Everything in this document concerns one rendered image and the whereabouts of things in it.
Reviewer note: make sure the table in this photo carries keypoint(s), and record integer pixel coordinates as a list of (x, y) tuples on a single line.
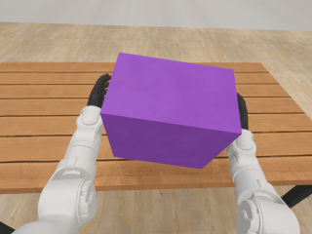
[(41, 101)]

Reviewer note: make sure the robot left upper arm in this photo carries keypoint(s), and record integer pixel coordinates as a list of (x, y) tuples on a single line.
[(65, 205)]

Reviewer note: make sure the robot right upper arm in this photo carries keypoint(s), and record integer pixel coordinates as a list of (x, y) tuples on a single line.
[(255, 216)]

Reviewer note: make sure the robot left forearm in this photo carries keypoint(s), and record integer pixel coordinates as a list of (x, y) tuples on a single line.
[(82, 152)]

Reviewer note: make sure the right robot hand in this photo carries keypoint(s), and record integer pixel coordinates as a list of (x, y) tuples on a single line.
[(243, 112)]

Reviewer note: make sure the left robot hand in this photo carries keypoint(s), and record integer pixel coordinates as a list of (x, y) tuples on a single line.
[(98, 92)]

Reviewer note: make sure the robot right forearm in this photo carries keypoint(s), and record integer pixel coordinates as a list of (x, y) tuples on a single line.
[(247, 175)]

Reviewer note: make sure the carton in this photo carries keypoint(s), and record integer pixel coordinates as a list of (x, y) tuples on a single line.
[(170, 112)]

